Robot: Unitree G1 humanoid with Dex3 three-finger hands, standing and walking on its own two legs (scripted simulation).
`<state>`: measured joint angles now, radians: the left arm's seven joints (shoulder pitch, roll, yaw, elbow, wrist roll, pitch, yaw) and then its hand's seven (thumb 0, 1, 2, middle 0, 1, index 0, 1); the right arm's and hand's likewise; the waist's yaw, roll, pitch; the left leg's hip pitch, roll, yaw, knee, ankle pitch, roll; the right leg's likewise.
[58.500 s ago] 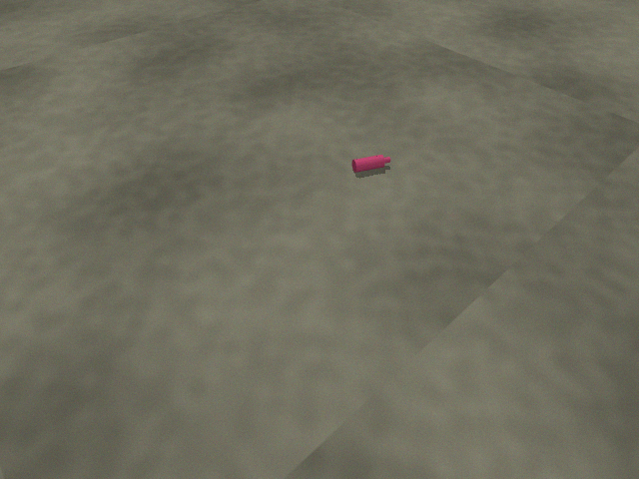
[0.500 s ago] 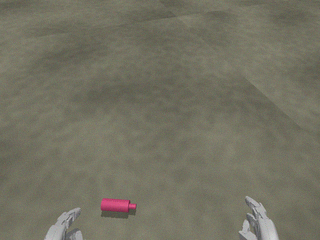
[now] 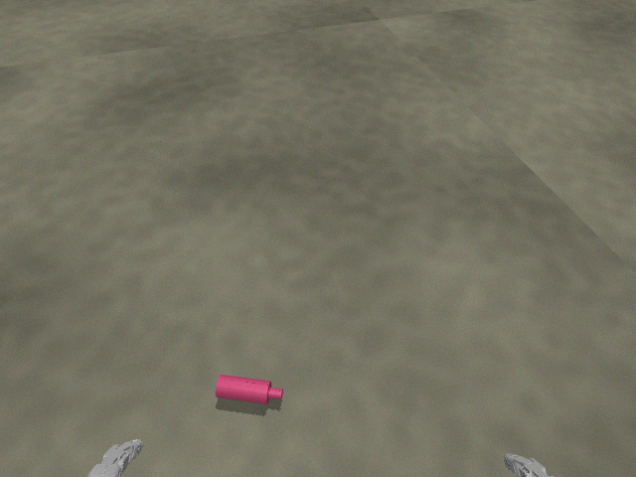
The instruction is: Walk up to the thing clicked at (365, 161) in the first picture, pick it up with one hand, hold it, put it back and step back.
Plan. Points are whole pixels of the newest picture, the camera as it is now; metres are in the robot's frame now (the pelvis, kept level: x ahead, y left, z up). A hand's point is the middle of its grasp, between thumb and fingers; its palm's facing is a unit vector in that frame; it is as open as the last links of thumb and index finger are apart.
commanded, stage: stand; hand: left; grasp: from above
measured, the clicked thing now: (250, 390) +0.48 +0.21 -0.71
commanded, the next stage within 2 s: none
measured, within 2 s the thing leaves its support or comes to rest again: neither
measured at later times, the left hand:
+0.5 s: hand out of the picture +0.04 +0.23 -0.13, palm faces +0.06 -0.94 -0.33, open 7.4 cm
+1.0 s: hand out of the picture +0.05 +0.23 -0.12, palm faces +0.05 -0.94 -0.34, open 7.3 cm
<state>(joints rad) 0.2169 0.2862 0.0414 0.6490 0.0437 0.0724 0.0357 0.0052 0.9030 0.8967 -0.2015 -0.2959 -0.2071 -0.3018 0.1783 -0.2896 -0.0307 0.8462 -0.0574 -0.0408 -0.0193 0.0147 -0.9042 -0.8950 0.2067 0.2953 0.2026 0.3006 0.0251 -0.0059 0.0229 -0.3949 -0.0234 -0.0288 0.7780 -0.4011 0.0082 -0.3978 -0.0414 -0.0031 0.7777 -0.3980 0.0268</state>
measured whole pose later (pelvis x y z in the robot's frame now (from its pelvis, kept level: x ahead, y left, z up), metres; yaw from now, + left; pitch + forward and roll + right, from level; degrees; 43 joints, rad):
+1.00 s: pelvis +0.00 -0.01 +0.04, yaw +1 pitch -4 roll +0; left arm 0.13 0.30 0.03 1.16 0.02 0.00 0.02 0.00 0.90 0.90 -0.20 -0.30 -0.21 -0.30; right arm 0.15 -0.31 -0.01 1.14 -0.02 0.00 -0.02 0.01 -0.91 -0.90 0.20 0.29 0.20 0.30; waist 0.01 0.02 0.06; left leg -0.11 0.00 -0.06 0.36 -0.19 -0.02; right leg -0.10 -0.02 -0.04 0.35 -0.19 0.01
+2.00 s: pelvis +0.02 -0.02 +0.04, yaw +1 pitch -3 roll +0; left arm 0.10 0.32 0.03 1.16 0.01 -0.01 0.01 0.00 0.90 0.90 -0.20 -0.30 -0.21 -0.30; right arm 0.12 -0.33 0.00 1.14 -0.02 -0.01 -0.01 0.01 -0.91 -0.90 0.20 0.29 0.20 0.30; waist 0.00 0.02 0.05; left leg -0.08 0.01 -0.06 0.32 -0.19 -0.03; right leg -0.08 -0.01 -0.03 0.32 -0.20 0.00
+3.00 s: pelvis -0.10 +0.04 +0.01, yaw -5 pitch -3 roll +1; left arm 0.13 0.38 0.08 0.88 0.02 0.06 0.01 0.00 0.90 0.90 -0.20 -0.30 -0.21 -0.30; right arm 0.10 -0.35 -0.04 0.85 -0.02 0.03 -0.02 0.01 -0.90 -0.89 0.21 0.30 0.20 0.30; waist -0.01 -0.01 0.20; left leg -0.33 -0.02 0.08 0.66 -0.28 0.06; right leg -0.28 0.04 0.07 0.77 -0.45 -0.01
